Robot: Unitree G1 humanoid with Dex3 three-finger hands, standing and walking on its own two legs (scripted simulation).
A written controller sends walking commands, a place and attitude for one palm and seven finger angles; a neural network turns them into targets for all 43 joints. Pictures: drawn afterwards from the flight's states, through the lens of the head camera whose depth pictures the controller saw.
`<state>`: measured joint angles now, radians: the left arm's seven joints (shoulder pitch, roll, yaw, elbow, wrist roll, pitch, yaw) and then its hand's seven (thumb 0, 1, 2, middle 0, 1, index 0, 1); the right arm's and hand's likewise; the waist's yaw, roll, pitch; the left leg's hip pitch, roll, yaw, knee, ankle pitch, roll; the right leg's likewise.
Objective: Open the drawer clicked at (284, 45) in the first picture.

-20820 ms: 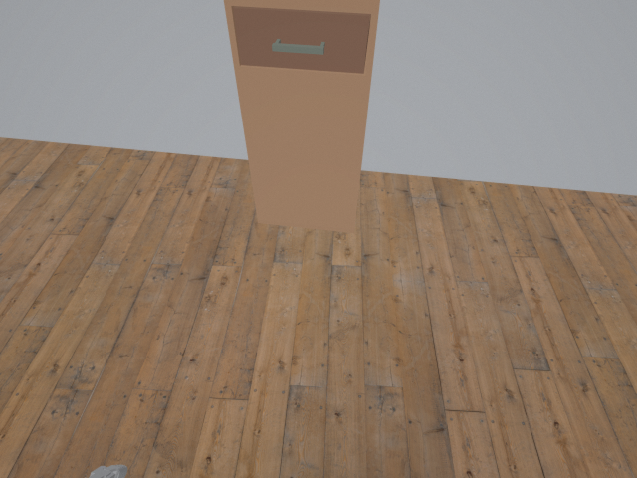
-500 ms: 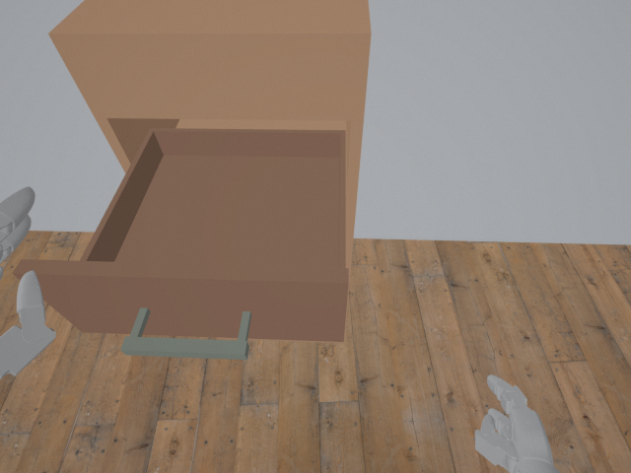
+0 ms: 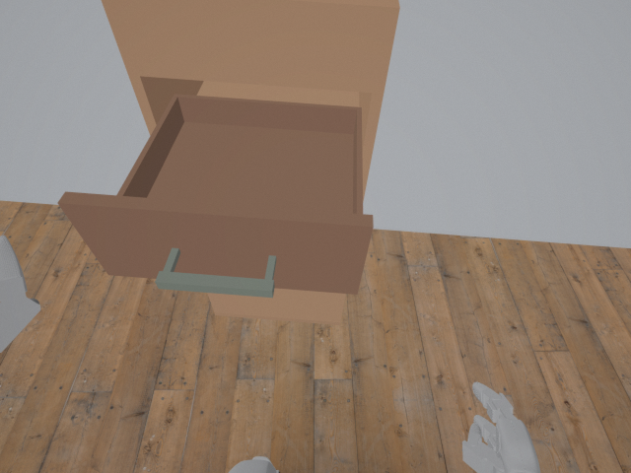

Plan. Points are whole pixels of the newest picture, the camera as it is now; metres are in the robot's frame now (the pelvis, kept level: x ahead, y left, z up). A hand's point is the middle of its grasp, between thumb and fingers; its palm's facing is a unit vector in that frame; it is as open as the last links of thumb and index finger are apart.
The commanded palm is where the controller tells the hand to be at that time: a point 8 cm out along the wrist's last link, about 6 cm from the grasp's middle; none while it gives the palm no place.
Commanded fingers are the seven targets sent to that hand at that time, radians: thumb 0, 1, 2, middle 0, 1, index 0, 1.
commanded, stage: step back with the hand held close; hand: left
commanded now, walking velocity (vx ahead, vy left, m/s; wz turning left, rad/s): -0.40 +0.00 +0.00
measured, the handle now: (219, 272) +0.35 +0.16 +0.04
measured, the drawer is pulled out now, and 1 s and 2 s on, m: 0.30 0.30 0.30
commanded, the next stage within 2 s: stop stepping back and stand still in 0.44 s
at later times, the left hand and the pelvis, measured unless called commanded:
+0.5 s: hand out of the picture +0.13 +0.23 +0.22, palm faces +0.36 -0.80 -0.48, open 7.4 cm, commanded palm +0.06 +0.27 +0.23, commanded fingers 0.00 0.90 0.90 -0.20 -0.30 -0.20 -0.30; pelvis -0.08 +0.00 +0.01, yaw -2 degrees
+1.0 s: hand out of the picture +0.01 +0.21 +0.21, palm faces +0.38 -0.78 -0.49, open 7.4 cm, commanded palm -0.05 +0.25 +0.23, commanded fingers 0.00 0.90 0.90 -0.20 -0.30 -0.20 -0.30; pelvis -0.18 -0.03 +0.01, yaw +0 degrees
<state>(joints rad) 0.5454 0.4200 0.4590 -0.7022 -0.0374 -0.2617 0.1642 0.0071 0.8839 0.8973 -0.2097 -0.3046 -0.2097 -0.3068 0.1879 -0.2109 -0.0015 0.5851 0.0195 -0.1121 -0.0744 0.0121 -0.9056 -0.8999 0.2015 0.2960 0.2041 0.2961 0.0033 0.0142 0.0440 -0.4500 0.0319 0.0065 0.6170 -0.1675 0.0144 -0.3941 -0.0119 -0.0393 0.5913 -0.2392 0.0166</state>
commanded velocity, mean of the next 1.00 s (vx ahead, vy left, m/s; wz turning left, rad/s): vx -0.10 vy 0.02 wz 0.00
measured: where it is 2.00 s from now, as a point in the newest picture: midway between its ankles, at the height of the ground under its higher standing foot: outside the picture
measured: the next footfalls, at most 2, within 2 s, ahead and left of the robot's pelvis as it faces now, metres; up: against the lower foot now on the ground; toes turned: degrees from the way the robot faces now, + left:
right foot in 0.62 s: -0.14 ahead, -0.15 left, +0.00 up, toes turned -4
left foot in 0.82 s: -0.10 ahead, +0.09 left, +0.00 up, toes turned +0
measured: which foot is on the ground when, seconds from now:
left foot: down 0.00-0.62, up 0.64-0.80, down 0.82-1.00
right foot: down 0.00-0.34, up 0.36-0.60, down 0.62-1.00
